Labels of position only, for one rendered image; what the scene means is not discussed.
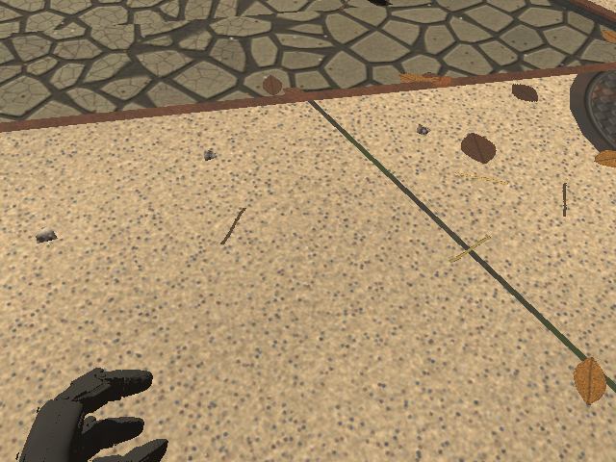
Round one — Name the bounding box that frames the robot left hand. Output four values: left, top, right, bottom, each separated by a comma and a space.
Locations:
15, 368, 168, 462

